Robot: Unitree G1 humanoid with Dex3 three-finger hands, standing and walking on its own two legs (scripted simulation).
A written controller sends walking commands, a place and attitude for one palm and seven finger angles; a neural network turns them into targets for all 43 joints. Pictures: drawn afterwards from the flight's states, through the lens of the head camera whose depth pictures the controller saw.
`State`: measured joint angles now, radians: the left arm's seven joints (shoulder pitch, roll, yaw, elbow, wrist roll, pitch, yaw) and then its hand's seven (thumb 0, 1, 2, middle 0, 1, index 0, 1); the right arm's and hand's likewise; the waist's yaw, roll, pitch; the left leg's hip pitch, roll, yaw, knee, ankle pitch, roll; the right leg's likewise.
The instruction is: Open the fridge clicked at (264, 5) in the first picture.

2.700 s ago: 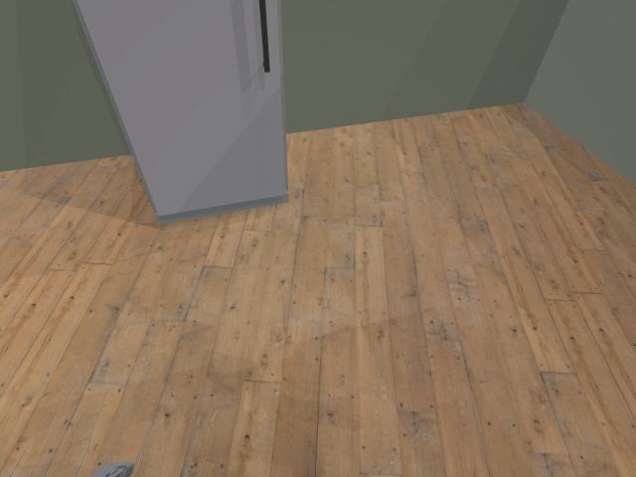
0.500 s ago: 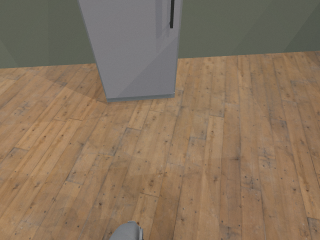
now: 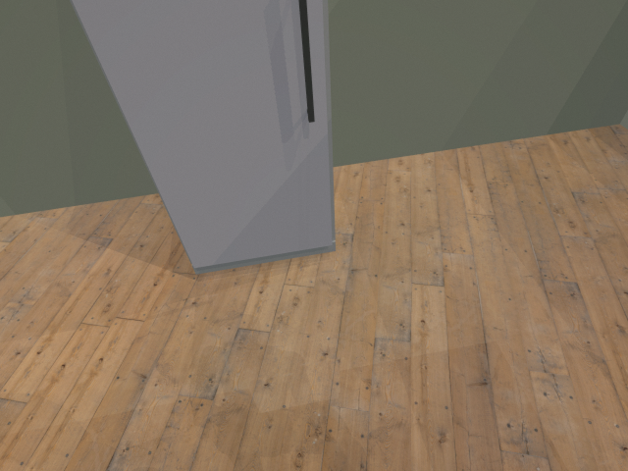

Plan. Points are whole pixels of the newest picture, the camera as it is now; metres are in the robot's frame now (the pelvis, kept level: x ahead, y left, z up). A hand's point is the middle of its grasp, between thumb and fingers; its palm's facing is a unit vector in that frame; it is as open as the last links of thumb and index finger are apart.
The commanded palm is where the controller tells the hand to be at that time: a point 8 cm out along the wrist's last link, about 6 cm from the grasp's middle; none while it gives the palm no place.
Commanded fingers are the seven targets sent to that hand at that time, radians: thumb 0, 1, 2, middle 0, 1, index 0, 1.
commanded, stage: walk to a spot facing it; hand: right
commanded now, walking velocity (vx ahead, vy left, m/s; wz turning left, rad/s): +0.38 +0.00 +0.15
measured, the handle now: (305, 51) +1.04 +0.06 +0.11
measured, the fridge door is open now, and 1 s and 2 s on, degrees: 0 0 0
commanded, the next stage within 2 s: take the last steps up to it in 0.34 s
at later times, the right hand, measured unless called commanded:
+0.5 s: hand (412, 375) +0.32 -0.14 -0.17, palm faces -0.19 +0.96 -0.20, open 7.3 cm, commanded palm none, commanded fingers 0.00 -0.90 -0.90 0.20 0.30 0.20 0.30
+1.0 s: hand (384, 346) +0.37 -0.09 -0.16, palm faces -0.07 +0.99 -0.15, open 7.3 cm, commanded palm none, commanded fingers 0.00 -0.90 -0.90 0.20 0.30 0.20 0.30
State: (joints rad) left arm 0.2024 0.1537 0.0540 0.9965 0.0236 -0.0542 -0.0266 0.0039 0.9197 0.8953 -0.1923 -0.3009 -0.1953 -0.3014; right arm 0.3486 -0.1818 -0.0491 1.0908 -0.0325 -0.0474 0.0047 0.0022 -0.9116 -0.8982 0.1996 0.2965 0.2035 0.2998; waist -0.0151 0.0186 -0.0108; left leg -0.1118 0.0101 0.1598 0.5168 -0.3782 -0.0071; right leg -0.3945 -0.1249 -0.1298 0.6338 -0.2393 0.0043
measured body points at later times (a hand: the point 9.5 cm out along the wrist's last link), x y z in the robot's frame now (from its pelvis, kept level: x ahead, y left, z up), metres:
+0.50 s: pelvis +0.21 +0.03 +0.00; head +0.24 +0.05 +0.45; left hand +0.07 +0.20 -0.16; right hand +0.33 -0.19 -0.15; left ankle +0.32 +0.14 -0.71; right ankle +0.08 -0.10 -0.72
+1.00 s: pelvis +0.38 +0.07 +0.02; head +0.38 +0.07 +0.47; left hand +0.43 +0.31 -0.13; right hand +0.37 -0.15 -0.14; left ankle +0.32 +0.14 -0.72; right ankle +0.47 -0.06 -0.69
